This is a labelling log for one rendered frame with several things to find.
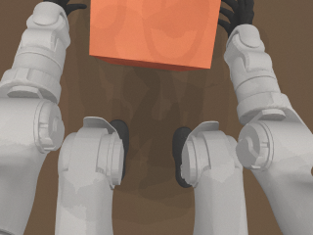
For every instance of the robot left hand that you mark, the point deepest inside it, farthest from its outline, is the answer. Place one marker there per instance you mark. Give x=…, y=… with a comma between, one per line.
x=67, y=7

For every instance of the right robot shin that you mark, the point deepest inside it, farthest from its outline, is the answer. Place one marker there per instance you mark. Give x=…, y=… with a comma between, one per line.
x=211, y=125

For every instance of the robot right hand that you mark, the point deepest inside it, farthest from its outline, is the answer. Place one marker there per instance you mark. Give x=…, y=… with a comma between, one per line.
x=243, y=14

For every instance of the robot right upper arm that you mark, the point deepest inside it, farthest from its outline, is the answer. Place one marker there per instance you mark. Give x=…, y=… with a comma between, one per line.
x=280, y=156

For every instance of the carton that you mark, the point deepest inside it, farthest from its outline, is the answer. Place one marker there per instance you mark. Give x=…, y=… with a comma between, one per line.
x=172, y=35

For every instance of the robot left upper arm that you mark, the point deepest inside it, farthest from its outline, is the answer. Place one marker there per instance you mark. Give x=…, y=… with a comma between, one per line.
x=30, y=128

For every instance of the right robot thigh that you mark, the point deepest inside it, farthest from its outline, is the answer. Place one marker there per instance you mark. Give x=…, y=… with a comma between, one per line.
x=220, y=202

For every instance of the right robot forearm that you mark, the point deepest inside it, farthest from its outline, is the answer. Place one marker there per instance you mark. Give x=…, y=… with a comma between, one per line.
x=255, y=84

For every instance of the left robot forearm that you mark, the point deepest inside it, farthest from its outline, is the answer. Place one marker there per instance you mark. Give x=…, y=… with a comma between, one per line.
x=39, y=62

